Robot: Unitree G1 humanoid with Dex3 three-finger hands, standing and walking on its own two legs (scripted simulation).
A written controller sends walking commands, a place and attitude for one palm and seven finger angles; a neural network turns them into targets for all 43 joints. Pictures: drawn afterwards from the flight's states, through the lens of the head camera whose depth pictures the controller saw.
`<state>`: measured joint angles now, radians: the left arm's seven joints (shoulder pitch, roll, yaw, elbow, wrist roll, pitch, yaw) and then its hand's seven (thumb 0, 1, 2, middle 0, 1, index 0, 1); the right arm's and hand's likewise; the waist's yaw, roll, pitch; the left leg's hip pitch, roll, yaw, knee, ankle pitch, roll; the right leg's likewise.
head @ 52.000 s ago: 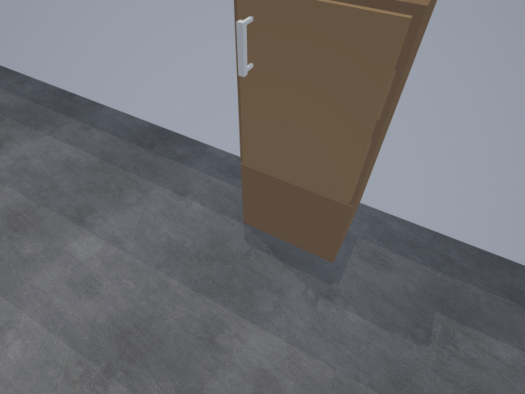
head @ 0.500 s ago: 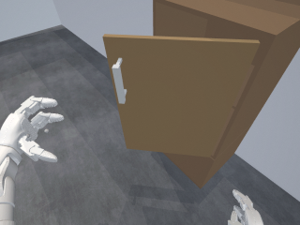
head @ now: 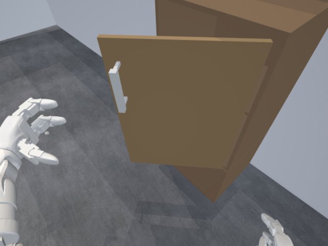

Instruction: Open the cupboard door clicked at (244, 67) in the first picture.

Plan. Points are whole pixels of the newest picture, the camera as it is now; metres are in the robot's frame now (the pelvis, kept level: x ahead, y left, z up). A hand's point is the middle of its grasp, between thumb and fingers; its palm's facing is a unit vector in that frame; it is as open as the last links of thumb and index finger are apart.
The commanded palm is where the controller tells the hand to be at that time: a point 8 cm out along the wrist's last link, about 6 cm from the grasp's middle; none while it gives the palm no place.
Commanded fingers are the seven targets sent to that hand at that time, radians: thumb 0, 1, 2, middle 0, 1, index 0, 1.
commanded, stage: move the hooked fingers beside the handle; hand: left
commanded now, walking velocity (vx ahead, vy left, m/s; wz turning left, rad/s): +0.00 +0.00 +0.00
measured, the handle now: (120, 88) +0.50 +0.15 +0.12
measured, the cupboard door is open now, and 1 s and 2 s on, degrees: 42 42 42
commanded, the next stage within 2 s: none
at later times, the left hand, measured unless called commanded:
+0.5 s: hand (69, 115) +0.38 +0.25 +0.13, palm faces -0.04 -1.00 -0.01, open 14.0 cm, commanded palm +0.35 +0.30 +0.13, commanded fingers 0.00 -0.50 0.30 -0.30 -1.20 -0.30 -1.20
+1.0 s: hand (89, 102) +0.44 +0.22 +0.13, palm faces -0.01 -1.00 +0.00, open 14.0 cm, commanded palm +0.41 +0.28 +0.13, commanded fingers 0.00 -0.50 0.30 -0.30 -1.20 -0.30 -1.20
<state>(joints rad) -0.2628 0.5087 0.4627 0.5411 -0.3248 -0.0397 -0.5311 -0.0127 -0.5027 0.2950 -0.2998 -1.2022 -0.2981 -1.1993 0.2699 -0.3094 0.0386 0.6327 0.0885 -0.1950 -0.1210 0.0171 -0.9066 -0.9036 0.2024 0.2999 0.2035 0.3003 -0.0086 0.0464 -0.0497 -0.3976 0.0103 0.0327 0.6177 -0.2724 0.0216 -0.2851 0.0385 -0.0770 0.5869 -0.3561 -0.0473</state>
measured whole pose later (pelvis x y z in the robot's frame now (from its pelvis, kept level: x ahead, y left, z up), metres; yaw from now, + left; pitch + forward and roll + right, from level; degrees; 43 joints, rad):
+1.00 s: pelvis +0.01 +0.02 +0.00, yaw -1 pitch +7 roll -1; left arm -0.66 0.44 0.33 0.89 -0.20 -0.13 -0.32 -0.01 -0.50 0.30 -0.30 -1.20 -0.30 -1.20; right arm 0.33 -0.29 0.04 0.67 0.06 -0.07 -0.08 0.01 -0.91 -0.90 0.20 0.30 0.20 0.30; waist -0.07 0.03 -0.05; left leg -0.46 -0.01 0.05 0.62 -0.27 0.05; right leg -0.36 0.02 -0.06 0.59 -0.36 -0.03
